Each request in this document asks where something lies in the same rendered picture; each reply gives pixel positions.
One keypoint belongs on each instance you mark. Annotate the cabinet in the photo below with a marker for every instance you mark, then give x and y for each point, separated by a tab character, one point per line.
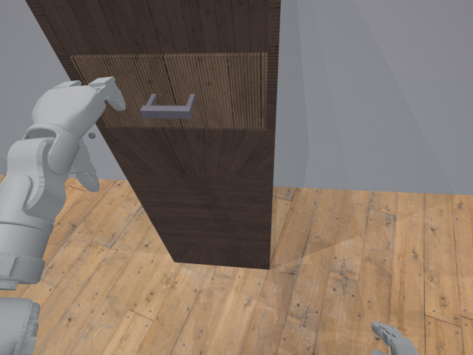
207	191

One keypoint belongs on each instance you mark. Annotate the robot left hand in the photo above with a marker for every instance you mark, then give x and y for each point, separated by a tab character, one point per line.
76	109

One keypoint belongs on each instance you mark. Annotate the robot left upper arm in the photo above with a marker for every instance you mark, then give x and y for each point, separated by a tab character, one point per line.
18	325

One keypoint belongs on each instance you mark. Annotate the robot right hand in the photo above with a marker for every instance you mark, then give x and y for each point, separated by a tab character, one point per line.
393	338

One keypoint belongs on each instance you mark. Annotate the handle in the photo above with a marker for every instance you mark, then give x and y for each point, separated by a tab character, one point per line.
151	111

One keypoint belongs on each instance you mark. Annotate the drawer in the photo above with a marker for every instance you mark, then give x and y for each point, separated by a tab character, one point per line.
230	88

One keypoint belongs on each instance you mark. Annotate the robot left forearm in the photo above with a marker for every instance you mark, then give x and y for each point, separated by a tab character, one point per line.
31	196

